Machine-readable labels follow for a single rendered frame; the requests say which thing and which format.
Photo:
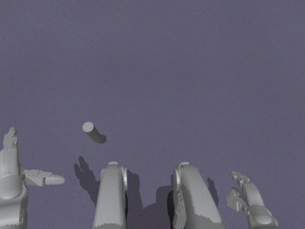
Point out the right robot foot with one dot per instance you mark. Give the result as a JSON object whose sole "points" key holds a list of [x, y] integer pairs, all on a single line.
{"points": [[171, 209]]}

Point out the right robot arm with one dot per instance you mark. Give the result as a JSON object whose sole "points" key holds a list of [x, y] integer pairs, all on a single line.
{"points": [[259, 217]]}

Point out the left robot hand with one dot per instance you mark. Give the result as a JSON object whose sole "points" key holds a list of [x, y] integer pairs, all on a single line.
{"points": [[10, 164]]}

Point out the can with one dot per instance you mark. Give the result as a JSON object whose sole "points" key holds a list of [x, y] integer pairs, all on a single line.
{"points": [[92, 132]]}

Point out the left robot arm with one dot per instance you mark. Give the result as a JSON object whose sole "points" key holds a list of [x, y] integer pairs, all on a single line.
{"points": [[13, 203]]}

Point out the right robot hand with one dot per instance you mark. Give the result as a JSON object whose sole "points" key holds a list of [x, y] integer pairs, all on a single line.
{"points": [[241, 200]]}

